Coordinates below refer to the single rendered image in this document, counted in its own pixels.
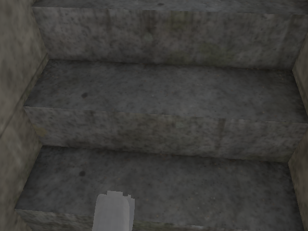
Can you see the left robot shin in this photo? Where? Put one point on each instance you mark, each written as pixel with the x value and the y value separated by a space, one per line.
pixel 97 200

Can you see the left robot thigh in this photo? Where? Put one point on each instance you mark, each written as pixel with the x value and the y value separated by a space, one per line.
pixel 114 212

